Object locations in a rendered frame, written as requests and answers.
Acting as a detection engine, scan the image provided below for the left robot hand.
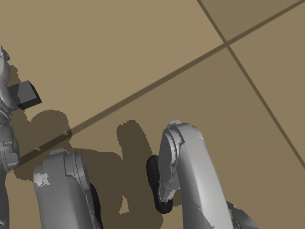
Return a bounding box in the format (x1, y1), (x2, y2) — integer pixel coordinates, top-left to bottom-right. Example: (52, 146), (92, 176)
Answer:
(0, 45), (19, 111)

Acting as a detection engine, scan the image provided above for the left robot arm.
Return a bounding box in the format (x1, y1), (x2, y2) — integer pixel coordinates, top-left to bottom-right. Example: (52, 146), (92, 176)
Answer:
(0, 83), (20, 229)

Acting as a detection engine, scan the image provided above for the right robot foot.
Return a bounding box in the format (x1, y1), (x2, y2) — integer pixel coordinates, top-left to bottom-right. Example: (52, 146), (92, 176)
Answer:
(146, 156), (173, 214)

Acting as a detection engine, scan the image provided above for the right robot hand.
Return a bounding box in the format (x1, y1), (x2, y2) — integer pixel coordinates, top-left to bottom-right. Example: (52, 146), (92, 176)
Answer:
(226, 201), (259, 229)

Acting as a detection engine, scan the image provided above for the left robot foot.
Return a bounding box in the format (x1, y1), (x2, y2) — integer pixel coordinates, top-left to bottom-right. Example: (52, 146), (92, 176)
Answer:
(90, 183), (103, 229)

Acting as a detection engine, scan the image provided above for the cube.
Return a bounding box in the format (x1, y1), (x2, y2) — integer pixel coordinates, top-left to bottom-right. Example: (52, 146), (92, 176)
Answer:
(8, 80), (42, 110)

